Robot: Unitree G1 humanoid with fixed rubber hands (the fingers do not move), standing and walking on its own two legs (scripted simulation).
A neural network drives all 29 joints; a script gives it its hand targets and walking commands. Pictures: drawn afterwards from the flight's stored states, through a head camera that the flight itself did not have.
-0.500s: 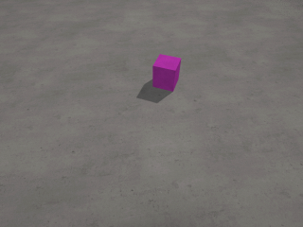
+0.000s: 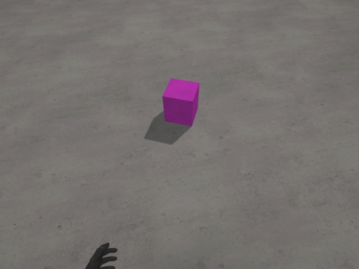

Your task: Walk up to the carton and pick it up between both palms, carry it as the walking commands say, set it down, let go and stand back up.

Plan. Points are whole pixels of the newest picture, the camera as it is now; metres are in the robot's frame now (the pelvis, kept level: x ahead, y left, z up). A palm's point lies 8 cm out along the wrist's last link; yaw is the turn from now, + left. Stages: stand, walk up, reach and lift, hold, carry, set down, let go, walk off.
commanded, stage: walk up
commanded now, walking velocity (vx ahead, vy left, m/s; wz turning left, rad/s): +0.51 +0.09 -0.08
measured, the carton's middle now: (181, 102) +1.27 -0.07 -0.64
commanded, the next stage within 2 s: none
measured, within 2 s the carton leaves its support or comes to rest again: neither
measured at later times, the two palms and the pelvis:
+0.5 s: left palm (62, 267) +0.19 +0.30 -0.14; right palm (235, 182) +0.37 -0.16 -0.12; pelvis +0.25 +0.07 +0.00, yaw -4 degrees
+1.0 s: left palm (113, 134) +0.57 +0.21 -0.11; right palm (263, 167) +0.42 -0.26 -0.13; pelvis +0.46 -0.02 +0.01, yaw -3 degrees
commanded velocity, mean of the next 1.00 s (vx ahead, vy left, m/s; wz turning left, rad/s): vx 0.50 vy -0.01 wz -0.05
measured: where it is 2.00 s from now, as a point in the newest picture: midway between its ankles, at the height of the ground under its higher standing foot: (179, 172)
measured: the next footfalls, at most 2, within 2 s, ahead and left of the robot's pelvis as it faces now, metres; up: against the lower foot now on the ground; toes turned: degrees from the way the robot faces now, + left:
left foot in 0.40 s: +0.36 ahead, +0.18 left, +0.00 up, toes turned +8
right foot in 0.88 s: +0.53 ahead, -0.14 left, +0.00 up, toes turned -12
